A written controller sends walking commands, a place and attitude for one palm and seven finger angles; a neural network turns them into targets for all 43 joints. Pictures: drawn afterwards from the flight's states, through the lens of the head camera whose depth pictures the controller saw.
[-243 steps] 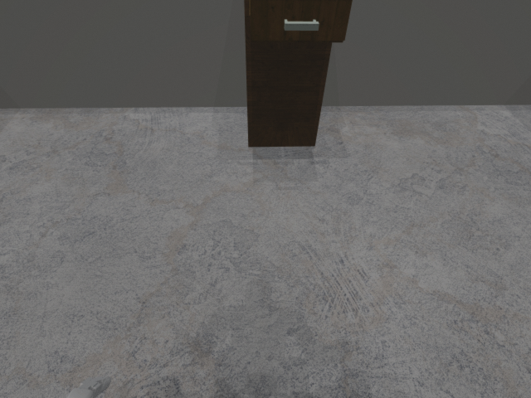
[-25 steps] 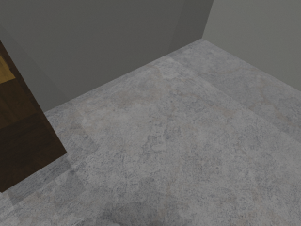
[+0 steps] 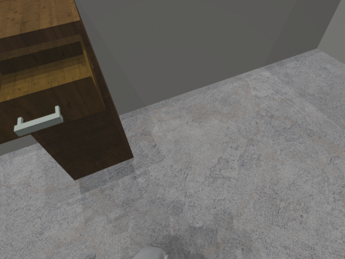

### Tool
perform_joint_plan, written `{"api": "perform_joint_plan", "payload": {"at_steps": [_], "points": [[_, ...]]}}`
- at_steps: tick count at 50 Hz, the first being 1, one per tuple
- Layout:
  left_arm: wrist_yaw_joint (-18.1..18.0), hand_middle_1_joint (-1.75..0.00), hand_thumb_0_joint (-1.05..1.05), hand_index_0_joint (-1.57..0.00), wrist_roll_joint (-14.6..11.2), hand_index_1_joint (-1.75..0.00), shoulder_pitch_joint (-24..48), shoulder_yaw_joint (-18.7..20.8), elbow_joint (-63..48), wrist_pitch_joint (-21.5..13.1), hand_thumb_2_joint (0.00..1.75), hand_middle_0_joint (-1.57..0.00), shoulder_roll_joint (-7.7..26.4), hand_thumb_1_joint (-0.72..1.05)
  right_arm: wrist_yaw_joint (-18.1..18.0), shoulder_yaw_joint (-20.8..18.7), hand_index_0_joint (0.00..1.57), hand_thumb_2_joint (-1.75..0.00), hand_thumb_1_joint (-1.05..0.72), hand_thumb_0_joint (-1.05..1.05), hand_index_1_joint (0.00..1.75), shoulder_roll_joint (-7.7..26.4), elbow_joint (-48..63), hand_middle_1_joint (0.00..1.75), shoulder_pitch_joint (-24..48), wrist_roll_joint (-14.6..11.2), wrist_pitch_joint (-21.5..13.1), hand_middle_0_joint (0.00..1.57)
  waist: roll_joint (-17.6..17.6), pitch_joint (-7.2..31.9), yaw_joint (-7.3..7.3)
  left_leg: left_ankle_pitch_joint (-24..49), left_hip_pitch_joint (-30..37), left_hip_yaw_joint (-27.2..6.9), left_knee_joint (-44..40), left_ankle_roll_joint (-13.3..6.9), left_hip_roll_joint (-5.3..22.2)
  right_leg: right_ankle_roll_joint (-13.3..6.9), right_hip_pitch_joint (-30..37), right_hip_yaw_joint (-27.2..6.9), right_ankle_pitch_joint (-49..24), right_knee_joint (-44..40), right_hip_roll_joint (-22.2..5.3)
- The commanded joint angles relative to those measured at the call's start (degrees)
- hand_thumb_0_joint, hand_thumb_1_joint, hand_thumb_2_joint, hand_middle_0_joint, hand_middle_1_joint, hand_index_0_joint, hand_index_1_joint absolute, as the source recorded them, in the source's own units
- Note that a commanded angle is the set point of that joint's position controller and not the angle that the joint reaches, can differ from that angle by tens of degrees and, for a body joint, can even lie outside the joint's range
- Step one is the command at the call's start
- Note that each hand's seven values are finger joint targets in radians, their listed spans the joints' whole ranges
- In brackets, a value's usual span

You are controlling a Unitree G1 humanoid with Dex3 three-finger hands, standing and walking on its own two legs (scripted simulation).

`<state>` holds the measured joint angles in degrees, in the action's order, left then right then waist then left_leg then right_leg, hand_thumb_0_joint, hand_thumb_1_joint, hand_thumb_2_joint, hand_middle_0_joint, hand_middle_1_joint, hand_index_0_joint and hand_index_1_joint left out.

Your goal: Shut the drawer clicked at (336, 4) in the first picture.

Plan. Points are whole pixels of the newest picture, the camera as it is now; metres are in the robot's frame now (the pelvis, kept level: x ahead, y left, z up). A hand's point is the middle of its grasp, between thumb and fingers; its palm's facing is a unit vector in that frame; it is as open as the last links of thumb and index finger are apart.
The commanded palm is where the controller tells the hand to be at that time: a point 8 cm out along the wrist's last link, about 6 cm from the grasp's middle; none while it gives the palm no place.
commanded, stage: turn to face it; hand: left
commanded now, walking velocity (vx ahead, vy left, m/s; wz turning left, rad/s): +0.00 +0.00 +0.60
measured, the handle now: (39, 119) +0.47 +0.41 +0.05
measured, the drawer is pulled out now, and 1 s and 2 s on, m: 0.29 0.29 0.29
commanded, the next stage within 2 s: take the last steps up to it in 0.70 s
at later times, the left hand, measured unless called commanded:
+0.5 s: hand out of the picture -0.07 +0.26 -0.18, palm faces +0.33 -0.91 -0.24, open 7.4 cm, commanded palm none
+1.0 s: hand out of the picture -0.04 +0.20 -0.14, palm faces +0.40 -0.88 -0.25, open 7.4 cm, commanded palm none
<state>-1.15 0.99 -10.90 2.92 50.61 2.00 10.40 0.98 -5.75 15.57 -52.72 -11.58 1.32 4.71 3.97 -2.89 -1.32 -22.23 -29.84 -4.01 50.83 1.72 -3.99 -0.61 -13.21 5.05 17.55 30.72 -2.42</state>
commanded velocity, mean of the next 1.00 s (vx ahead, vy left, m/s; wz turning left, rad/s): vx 0.07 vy -0.02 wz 0.29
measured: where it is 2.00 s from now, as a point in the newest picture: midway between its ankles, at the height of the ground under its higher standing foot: outside the picture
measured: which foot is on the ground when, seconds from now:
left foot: up 0.00-0.34, down 0.36-0.90, up 0.92-1.00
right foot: down 0.00-0.38, up 0.40-0.88, down 0.90-1.00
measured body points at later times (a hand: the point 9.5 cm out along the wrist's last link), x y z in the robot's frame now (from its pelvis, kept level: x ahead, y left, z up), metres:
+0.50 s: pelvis -0.04 +0.05 +0.00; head +0.00 +0.09 +0.45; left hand -0.09 +0.31 -0.16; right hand +0.16 -0.16 -0.12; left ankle -0.06 +0.13 -0.73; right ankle -0.02 -0.12 -0.66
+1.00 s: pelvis -0.03 +0.01 +0.01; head -0.03 -0.02 +0.46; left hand -0.06 +0.25 -0.12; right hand +0.05 -0.21 -0.16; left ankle -0.08 +0.13 -0.69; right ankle -0.02 -0.08 -0.73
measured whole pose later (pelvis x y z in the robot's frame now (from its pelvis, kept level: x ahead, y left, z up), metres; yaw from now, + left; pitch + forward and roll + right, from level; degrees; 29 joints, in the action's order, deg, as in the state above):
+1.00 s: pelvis -0.03 +0.01 +0.01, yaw +23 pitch -1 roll +2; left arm -0.8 1.1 -13.8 1.2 55.5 -0.3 8.2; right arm 0.4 -2.7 11.7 -60.3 -18.0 1.5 3.1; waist 2.8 0.0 -1.4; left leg -23.6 -21.3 -0.7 47.5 -0.7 -2.1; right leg -2.6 -8.4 3.8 16.6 26.0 -0.7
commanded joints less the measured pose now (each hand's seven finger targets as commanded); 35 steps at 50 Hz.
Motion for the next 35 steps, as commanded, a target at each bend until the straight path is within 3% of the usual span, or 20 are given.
{"api": "perform_joint_plan", "payload": {"at_steps": [1,3,7,12,14,16,17,18,19,20,21,23,25,27,35], "points": [[-0.89,-0.3,0.0,-0.2,-0.05,-0.3,4.02,1.75,-5.29,-2.54,0.9,-0.2,9.84,0.9,0.73,-1.23,0.2,-0.9,-0.9,0.0,0.3,4.37,3.79,0.3,-0.04,0.2,-1.17,0.2,-13.7,-0.73,-1.19,2.13,-5.53,1.99,19.74,2.27,4.86,-4.7,0.96,-7.29,-14.65,-13.68,-15.06],[-0.97,-0.3,0.0,-0.2,0.2,-0.3,0.67,1.77,-4.37,-2.76,0.9,-0.2,10.13,0.9,0.96,-0.76,0.2,-0.9,-0.9,0.0,0.3,2.96,3.9,0.3,1.03,-0.11,-1.14,0.2,-12.53,0.73,0.01,2.15,-5.09,3.63,17.0,2.95,5.13,-4.56,5.09,-4.02,-21.05,-11.6,-14.84],[-0.92,-0.3,0.0,-0.2,0.5,-0.3,-4.65,2.13,-2.5,-2.41,0.9,-0.2,11.8,0.9,1.05,-0.28,0.2,-0.9,-0.9,0.0,0.3,2.71,5.39,0.3,6.92,-0.25,-0.82,0.2,-13.77,0.37,3.16,-0.6,-3.24,5.77,9.96,3.42,6.09,-5.8,7.31,-3.59,-20.72,-11.54,-17.22],[-0.59,-0.3,0.0,-0.2,0.87,-0.3,-6.78,2.77,-1.33,-1.95,0.9,-0.2,14.06,0.9,1.03,0.95,0.2,-0.9,-0.9,0.0,0.3,1.72,5.88,0.3,9.53,-0.64,-1.57,0.2,-17.46,2.78,4.87,-3.56,3.46,9.15,-3.44,2.42,5.49,-6.22,9.35,-1.46,-27.88,-8.1,-18.56],[-0.58,-0.3,0.0,-0.2,0.93,-0.3,-6.82,3.28,-1.22,-1.77,0.9,-0.2,14.7,0.9,0.77,1.17,0.2,-0.9,-0.9,0.0,0.3,1.69,5.73,0.3,8.2,-0.76,-2.11,0.2,-18.07,4.9,4.74,-3.43,7.12,10.12,-9.0,1.63,5.15,-5.94,10.16,-0.8,-30.57,-5.64,-19.14],[-0.4,-0.3,0.0,-0.2,0.54,-0.3,-5.99,3.31,-0.69,-1.56,0.9,-0.2,14.63,0.9,0.5,1.19,0.2,-0.9,-0.9,0.0,0.3,2.63,4.77,0.3,5.1,-0.68,-2.77,0.2,-16.51,6.77,2.88,3.85,14.14,10.83,-20.21,0.85,4.49,-3.14,8.92,2.03,-30.29,-0.42,-17.65],[-0.28,-0.3,0.0,-0.2,0.03,-0.3,-5.16,3.29,-0.84,-1.33,0.9,-0.2,13.84,0.9,0.49,0.67,0.2,-0.9,-0.9,0.0,0.3,4.62,3.93,0.3,1.5,-0.61,-3.25,0.2,-11.75,8.51,0.6,12.5,22.4,8.78,-28.14,-0.06,5.93,-0.5,4.21,4.26,-25.84,6.36,-16.37],[0.05,-0.3,0.0,-0.2,-0.46,-0.3,-5.72,2.93,-2.49,-1.05,0.9,-0.2,10.74,0.9,0.03,-0.76,0.2,-0.9,-0.9,0.0,0.3,10.63,3.69,0.3,-1.37,-0.11,-3.94,0.2,4.31,11.42,-1.12,28.25,33.49,-6.39,-30.37,-5.03,17.97,3.8,-9.52,6.7,-7.04,18.01,-10.2],[0.15,-0.3,0.0,-0.2,-0.24,-0.3,-1.65,1.25,-4.86,-0.76,0.9,-0.2,7.72,0.9,-0.53,-1.69,0.2,-0.9,-0.9,0.0,0.3,15.03,2.78,0.3,-4.95,-0.55,-3.7,0.2,14.03,10.35,-3.38,52.89,35.21,-17.34,-29.72,-12.38,28.43,6.1,-20.88,3.01,21.12,27.48,-5.25],[-0.2,-0.3,0.0,-0.2,0.06,-0.3,-0.25,1.45,-4.89,-0.23,0.9,-0.2,9.18,0.9,-0.72,-1.29,0.2,-0.9,-0.9,0.0,0.3,14.04,1.82,0.3,-6.01,-0.38,-3.3,0.2,7.63,10.07,-3.19,52.04,32.61,-11.97,-27.9,-14.68,28.78,4.86,-19.52,-1.48,19.36,32.26,-6.21],[-0.51,-0.3,0.0,-0.2,0.35,-0.3,1.05,1.53,-3.4,0.23,0.9,-0.2,8.54,0.9,-1.41,-0.63,0.2,-0.9,-0.9,0.0,0.3,10.96,1.67,0.3,-4.19,-0.26,-3.71,0.2,9.64,8.05,-2.66,50.04,28.8,-9.98,-29.35,-12.75,24.26,4.94,-19.29,-3.25,15.76,33.43,-6.39],[0.08,-0.3,0.0,-0.2,-0.02,-0.3,0.26,1.83,-1.72,0.09,0.9,-0.2,9.08,0.9,-1.89,0.35,0.2,-0.9,-0.9,0.0,0.3,8.75,3.32,0.3,1.54,-0.27,-3.75,0.2,6.8,5.16,-0.44,45.18,25.2,-6.23,-29.41,-11.3,20.35,5.26,-18.73,-4.19,9.42,35.94,-5.63],[0.41,-0.3,0.0,-0.2,0.04,-0.3,-2.28,1.98,-0.1,0.21,0.9,-0.2,8.71,0.9,-1.9,0.94,0.2,-0.9,-0.9,0.0,0.3,7.46,3.53,0.3,2.61,-0.41,-4.16,0.2,4.6,4.6,1.08,42.25,24.78,-3.49,-30.61,-9.58,17.08,5.64,-17.3,-3.37,4.88,36.14,-4.43],[0.46,-0.3,0.0,-0.2,0.03,-0.3,-2.78,1.76,0.54,0.23,0.9,-0.2,8.79,0.9,-2.01,1.19,0.2,-0.9,-0.9,0.0,0.3,6.96,3.2,0.3,1.28,-0.65,-4.46,0.2,4.05,5.49,1.11,41.55,25.64,-3.24,-31.33,-9.38,16.2,6.01,-16.74,-3.5,3.1,34.77,-4.0],[-0.26,-0.3,0.0,-0.2,-0.27,-0.3,2.02,1.14,-0.65,0.41,0.9,-0.2,7.13,0.9,-2.14,1.03,0.2,-0.9,-0.9,0.0,0.3,6.1,1.09,0.3,-2.93,-0.03,-4.07,0.2,3.51,3.31,-0.52,31.97,24.37,-10.83,-33.24,-12.41,17.93,5.73,-13.28,-4.43,7.24,22.15,-2.35]]}}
